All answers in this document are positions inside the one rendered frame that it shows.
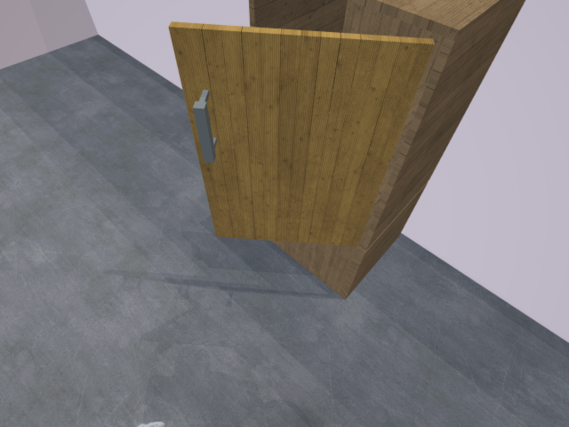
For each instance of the cupboard door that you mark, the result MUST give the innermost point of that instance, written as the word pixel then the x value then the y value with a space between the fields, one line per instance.
pixel 306 124

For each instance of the handle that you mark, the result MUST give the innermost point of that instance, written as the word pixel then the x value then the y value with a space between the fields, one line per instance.
pixel 203 125

